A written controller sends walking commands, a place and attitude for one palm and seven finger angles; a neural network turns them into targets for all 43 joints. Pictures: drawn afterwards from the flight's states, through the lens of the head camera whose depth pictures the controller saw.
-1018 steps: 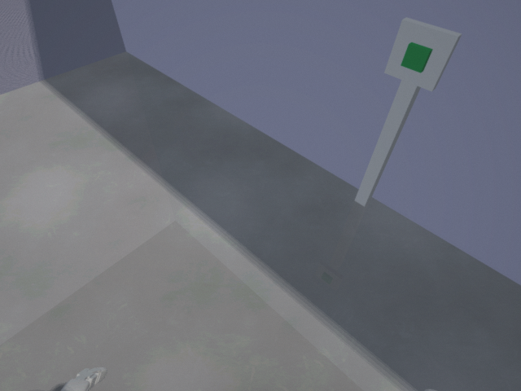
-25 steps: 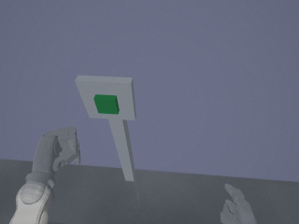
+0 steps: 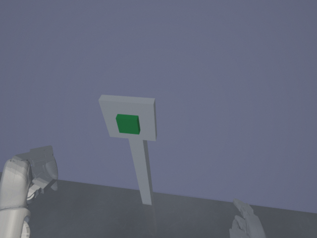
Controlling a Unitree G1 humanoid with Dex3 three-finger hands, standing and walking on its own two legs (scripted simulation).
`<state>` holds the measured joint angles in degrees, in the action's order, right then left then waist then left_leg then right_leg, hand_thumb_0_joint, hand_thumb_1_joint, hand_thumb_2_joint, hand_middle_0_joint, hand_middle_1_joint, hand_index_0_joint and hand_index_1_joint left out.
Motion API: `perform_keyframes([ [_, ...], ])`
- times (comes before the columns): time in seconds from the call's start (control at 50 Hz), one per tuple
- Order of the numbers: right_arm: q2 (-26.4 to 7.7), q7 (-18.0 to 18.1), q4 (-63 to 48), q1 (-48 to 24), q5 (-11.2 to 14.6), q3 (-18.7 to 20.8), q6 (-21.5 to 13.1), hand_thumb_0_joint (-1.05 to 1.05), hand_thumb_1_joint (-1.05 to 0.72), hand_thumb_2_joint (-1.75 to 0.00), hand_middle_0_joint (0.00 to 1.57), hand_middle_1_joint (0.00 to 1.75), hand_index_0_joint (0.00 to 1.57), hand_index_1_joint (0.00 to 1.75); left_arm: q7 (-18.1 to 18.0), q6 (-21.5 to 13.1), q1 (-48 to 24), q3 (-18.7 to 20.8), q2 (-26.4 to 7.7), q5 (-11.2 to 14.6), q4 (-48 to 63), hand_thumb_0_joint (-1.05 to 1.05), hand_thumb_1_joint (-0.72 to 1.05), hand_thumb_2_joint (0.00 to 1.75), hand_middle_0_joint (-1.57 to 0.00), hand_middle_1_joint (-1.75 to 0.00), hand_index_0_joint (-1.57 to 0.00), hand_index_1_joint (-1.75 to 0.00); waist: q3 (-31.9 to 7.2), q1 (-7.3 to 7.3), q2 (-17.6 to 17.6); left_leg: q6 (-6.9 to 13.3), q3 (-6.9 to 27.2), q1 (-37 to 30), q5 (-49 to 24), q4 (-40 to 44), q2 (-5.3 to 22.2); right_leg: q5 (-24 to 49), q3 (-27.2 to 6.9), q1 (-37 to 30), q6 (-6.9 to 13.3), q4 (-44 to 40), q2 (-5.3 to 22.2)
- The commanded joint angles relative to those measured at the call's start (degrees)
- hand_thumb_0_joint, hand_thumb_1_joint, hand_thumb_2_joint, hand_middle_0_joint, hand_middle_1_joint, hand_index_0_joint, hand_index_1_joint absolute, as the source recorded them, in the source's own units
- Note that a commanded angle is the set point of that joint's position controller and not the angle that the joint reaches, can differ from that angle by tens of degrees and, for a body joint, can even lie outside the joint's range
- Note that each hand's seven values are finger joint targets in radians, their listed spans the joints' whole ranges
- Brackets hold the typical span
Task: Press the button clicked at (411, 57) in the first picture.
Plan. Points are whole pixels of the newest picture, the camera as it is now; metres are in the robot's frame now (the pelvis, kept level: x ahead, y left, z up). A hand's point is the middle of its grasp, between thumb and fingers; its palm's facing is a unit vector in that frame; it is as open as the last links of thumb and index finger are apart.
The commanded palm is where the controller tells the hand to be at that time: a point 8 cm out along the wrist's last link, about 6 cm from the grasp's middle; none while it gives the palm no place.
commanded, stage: draw the hand back to the body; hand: left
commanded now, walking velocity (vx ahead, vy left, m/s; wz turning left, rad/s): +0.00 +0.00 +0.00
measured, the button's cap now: (128, 123) +0.47 +0.17 +0.01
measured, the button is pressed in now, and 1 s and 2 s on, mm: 0 0 0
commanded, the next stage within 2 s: step back with the hand held close in 0.38 s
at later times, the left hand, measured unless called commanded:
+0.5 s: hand (39, 185) +0.16 +0.24 +0.16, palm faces +0.42 -0.82 -0.39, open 3.1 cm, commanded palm +0.11 +0.28 +0.17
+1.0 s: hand (20, 200) +0.13 +0.25 +0.16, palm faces +0.35 -0.79 -0.50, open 3.1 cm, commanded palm +0.07 +0.29 +0.17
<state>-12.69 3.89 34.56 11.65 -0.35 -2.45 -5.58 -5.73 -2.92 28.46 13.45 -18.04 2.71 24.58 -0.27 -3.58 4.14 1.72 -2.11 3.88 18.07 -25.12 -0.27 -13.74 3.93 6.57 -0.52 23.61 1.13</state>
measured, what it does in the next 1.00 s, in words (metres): shifts its weight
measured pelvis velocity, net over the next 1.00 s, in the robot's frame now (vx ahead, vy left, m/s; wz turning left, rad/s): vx -0.06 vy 0.01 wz -0.02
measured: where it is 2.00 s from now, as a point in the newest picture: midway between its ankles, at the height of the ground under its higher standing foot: outside the picture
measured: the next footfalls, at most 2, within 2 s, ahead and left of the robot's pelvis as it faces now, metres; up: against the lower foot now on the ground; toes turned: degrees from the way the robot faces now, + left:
none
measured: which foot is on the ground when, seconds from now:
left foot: down 0.00-1.00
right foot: down 0.00-1.00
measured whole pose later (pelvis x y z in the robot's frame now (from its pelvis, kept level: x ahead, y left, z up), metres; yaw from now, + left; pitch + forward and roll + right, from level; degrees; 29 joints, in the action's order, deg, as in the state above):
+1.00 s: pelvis -0.06 +0.01 -0.01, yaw -1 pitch +0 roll +0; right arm -12.7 4.6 31.5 10.2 -0.3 0.9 -0.6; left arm -7.0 -10.6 36.3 22.9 -23.2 2.0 33.9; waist 1.1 -0.5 0.1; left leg 3.1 -3.8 15.4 14.9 -30.1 -1.5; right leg -9.9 2.2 18.3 -1.4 28.3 2.6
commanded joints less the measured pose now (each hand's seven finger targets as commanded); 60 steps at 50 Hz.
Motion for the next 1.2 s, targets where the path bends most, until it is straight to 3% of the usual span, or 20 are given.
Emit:
perform_keyframes([
  [0.0, -5.63, 0.42, -9.55, -6.76, 0.19, 2.47, -3.59, 0.0, -0.9, -0.9, 0.2, 0.3, 0.2, 0.3, -1.29, -4.14, -2.88, 8.63, -10.08, 0.22, 15.92, 0.0, 0.9, 0.9, -1.3, -1.5, -1.3, -1.5, -5.2, -0.3, 0.51, -1.44, 2.56, 1.94, -25.96, 3.36, 2.0, 16.47, -1.22, -5.0, 1.8, -1.42, -0.43],
  [0.08, -5.46, 0.48, -9.41, -7.06, 0.27, 2.54, -4.26, 0.0, -0.9, -0.9, 0.2, 0.3, 0.2, 0.3, -1.42, -4.68, -1.09, 10.27, -10.73, 0.28, 18.46, 0.0, 0.9, 0.9, -1.3, -1.5, -1.3, -1.5, -4.06, -0.5, 0.9, -1.61, 2.74, 2.0, -24.55, 3.66, 2.13, 15.31, -1.36, -4.61, 1.84, -1.87, -0.71],
  [0.18, -6.0, 0.51, -8.53, -6.74, 0.23, 2.77, -3.73, 0.0, -0.9, -0.9, 0.2, 0.3, 0.2, 0.3, -1.2, -4.02, -2.22, 7.81, -7.81, 0.01, 13.02, 0.0, 0.9, 0.9, -1.3, -1.5, -1.3, -1.5, 1.54, 0.29, -1.68, -1.24, 2.78, 3.77, -17.05, 5.13, 2.3, 9.76, -1.18, -1.42, 1.76, -3.31, -0.87],
  [0.22, -6.13, 0.79, -8.53, -6.98, 0.28, 2.95, -3.56, 0.0, -0.9, -0.9, 0.2, 0.3, 0.2, 0.3, -1.29, -4.08, -2.1, 8.21, -8.24, -0.03, 12.1, 0.0, 0.9, 0.9, -1.3, -1.5, -1.3, -1.5, 1.8, 0.08, -2.64, -0.9, 2.69, 4.0, -14.16, 5.54, 2.23, 7.62, -1.49, -1.36, 1.84, -3.96, -0.93],
  [0.3, -5.69, 1.02, -8.85, -7.42, 0.04, 2.84, -4.23, 0.0, -0.9, -0.9, 0.2, 0.3, 0.2, 0.3, -1.67, -5.02, -2.91, 9.19, -9.42, -0.08, 15.65, 0.0, 0.9, 0.9, -1.3, -1.5, -1.3, -1.5, -2.48, -0.48, 0.26, -0.78, 2.64, 3.21, -14.27, 5.36, 1.7, 8.52, -2.08, -3.84, 1.98, -3.29, -0.54],
  [0.36, -5.65, 1.05, -8.78, -7.72, -0.01, 2.53, -4.99, 0.0, -0.9, -0.9, 0.2, 0.3, 0.2, 0.3, -1.9, -5.33, -3.7, 9.17, -9.9, -0.2, 17.58, 0.0, 0.9, 0.9, -1.3, -1.5, -1.3, -1.5, -2.18, -0.54, 2.85, -1.09, 3.12, 3.66, -13.84, 5.53, 1.56, 8.07, -2.18, -4.15, 2.21, -3.39, -0.61],
  [0.44, -5.57, 1.06, -8.42, -7.58, 0.0, 2.5, -5.68, 0.0, -0.9, -0.9, 0.2, 0.3, 0.2, 0.3, -2.01, -5.23, -3.36, 9.0, -9.48, -0.28, 16.89, 0.0, 0.9, 0.9, -1.3, -1.5, -1.3, -1.5, -0.27, -0.45, 2.19, -1.33, 3.29, 3.99, -13.51, 5.78, 1.68, 7.47, -2.04, -3.35, 2.23, -3.75, -0.87],
  [0.48, -5.65, 1.12, -7.69, -7.24, 0.0, 2.54, -5.56, 0.0, -0.9, -0.9, 0.2, 0.3, 0.2, 0.3, -1.99, -5.01, -4.61, 8.17, -8.59, -0.29, 13.29, 0.0, 0.9, 0.9, -1.3, -1.5, -1.3, -1.5, 2.27, 0.09, -1.09, -1.11, 3.12, 4.67, -11.56, 6.19, 1.69, 5.76, -1.97, -1.8, 2.09, -4.46, -0.97],
  [0.5, -6.79, 0.9, -10.16, -6.07, 0.29, 2.83, -3.76, 0.0, -0.9, -0.9, 0.2, 0.3, 0.2, 0.3, -2.09, -7.39, -9.09, 15.32, -14.34, 0.24, 16.22, 0.0, 0.9, 0.9, -1.3, -1.5, -1.3, -1.5, 7.13, 2.67, -3.94, 0.4, 4.01, 10.13, -6.29, 5.1, 2.71, 4.8, -8.4, 4.69, 1.64, -8.24, 1.85],
  [0.52, -5.86, 1.03, -9.49, -5.66, 0.18, 2.87, -2.9, 0.0, -0.9, -0.9, 0.2, 0.3, 0.2, 0.3, -1.87, -8.16, -8.25, 15.61, -14.14, -0.1, 13.98, 0.0, 0.9, 0.9, -1.3, -1.5, -1.3, -1.5, 7.57, 2.66, -6.45, 0.41, 4.6, 10.24, -3.96, 4.53, 2.27, 1.83, -8.89, 6.11, 1.81, -10.12, 2.9],
  [0.54, -5.86, 1.03, -8.72, -6.5, -0.05, 3.22, -2.16, 0.0, -0.9, -0.9, 0.2, 0.3, 0.2, 0.3, -1.54, -7.76, -2.5, 12.51, -10.29, -0.3, 9.75, 0.0, 0.9, 0.9, -1.3, -1.5, -1.3, -1.5, 6.81, 2.92, -7.2, 0.56, 4.35, 8.41, -5.29, 3.68, 2.22, 1.57, -9.14, 7.54, 1.91, -10.96, 3.36],
  [0.58, -6.48, 0.6, -9.09, -6.68, -0.37, 3.62, -0.94, 0.0, -0.9, -0.9, 0.2, 0.3, 0.2, 0.3, -1.19, -8.17, 0.87, 10.55, -8.43, -0.42, 10.34, 0.0, 0.9, 0.9, -1.3, -1.5, -1.3, -1.5, 2.64, 3.15, -6.09, 0.47, 3.58, 7.68, -7.67, 3.06, 2.37, 3.45, -8.23, 6.42, 1.66, -9.98, 3.84],
  [0.64, -7.09, 0.48, -9.8, -6.75, -0.43, 4.12, 0.07, 0.0, -0.9, -0.9, 0.2, 0.3, 0.2, 0.3, -1.3, -9.42, 4.86, 10.9, -9.04, -0.44, 13.96, 0.0, 0.9, 0.9, -1.3, -1.5, -1.3, -1.5, -5.5, 2.99, -1.84, 0.23, 3.83, 8.09, -14.12, 3.58, 3.09, 12.59, -5.93, 0.29, 1.48, -4.51, 3.59],
  [0.7, -6.97, 0.46, -11.38, -6.99, -0.19, 4.75, 0.83, 0.0, -0.9, -0.9, 0.2, 0.3, 0.2, 0.3, -1.99, -10.24, 7.36, 13.76, -11.97, -0.28, 18.9, 0.0, 0.9, 0.9, -1.3, -1.5, -1.3, -1.5, -11.13, 2.71, -1.38, 0.3, 4.1, 9.21, -19.61, 2.38, 3.58, 19.68, -5.43, -3.33, 1.22, -0.46, 3.4],
  [0.76, -6.71, 0.76, -12.59, -7.04, 0.18, 4.99, 1.38, 0.0, -0.9, -0.9, 0.2, 0.3, 0.2, 0.3, -2.48, -10.44, 9.28, 15.6, -13.67, -0.02, 21.9, 0.0, 0.9, 0.9, -1.3, -1.5, -1.3, -1.5, -13.01, 2.51, -1.94, -0.09, 5.03, 11.03, -23.23, 1.13, 3.94, 23.71, -4.93, -4.49, 1.24, 2.77, 3.25],
  [0.84, -6.67, 1.18, -12.91, -6.91, 0.27, 5.43, 1.89, 0.0, -0.9, -0.9, 0.2, 0.3, 0.2, 0.3, -2.67, -10.47, 10.28, 16.42, -13.74, 0.18, 21.81, 0.0, 0.9, 0.9, -1.3, -1.5, -1.3, -1.5, -11.49, 2.73, -1.27, -0.26, 5.62, 12.52, -26.7, 0.59, 4.69, 26.39, -4.77, -2.67, 1.09, 5.59, 2.79],
  [0.94, -7.25, 1.28, -12.38, -6.74, 0.23, 5.68, 1.66, 0.0, -0.9, -0.9, 0.2, 0.3, 0.2, 0.3, -2.44, -10.37, 9.09, 14.59, -11.51, -0.39, 18.4, 0.0, 0.9, 0.9, -1.3, -1.5, -1.3, -1.5, -6.22, 2.98, -0.31, 1.35, 7.27, 19.67, -17.34, 4.32, 7.02, 17.2, -4.62, -1.45, 0.31, 8.02, 1.29],
  [1.06, -7.7, 1.27, -12.88, -6.17, 0.29, 5.33, 0.89, 0.0, -0.9, -0.9, 0.2, 0.3, 0.2, 0.3, -2.74, -11.03, 4.4, 13.2, -10.77, -1.75, 18.82, 0.0, 0.9, 0.9, -1.3, -1.5, -1.3, -1.5, -0.89, 3.73, -3.86, 3.38, 7.6, 31.41, 11.1, 5.24, 6.14, 3.39, -9.32, -0.54, 0.75, 5.22, 2.67],
  [1.14, -7.41, 1.26, -13.16, -5.57, -0.14, 5.04, 0.27, 0.0, -0.9, -0.9, 0.2, 0.3, 0.2, 0.3, -3.44, -12.16, 2.58, 13.87, -12.43, -2.45, 22.61, 0.0, 0.9, 0.9, -1.3, -1.5, -1.3, -1.5, -1.55, 3.95, -5.59, 2.89, 7.03, 28.05, 13.76, 0.07, 3.8, -8.47, -12.64, 5.92, 2.01, -1.51, 4.9],
  [1.18, -7.4, 1.21, -12.94, -4.98, -0.3, 4.91, -0.25, 0.0, -0.9, -0.9, 0.2, 0.3, 0.2, 0.3, -3.86, -12.86, 3.22, 13.92, -12.55, -2.39, 23.72, 0.0, 0.9, 0.9, -1.3, -1.5, -1.3, -1.5, -2.84, 4.11, -3.9, 2.63, 7.24, 25.24, 12.83, -1.05, 3.67, -10.43, -12.31, 8.58, 2.31, -1.96, 5.13],
])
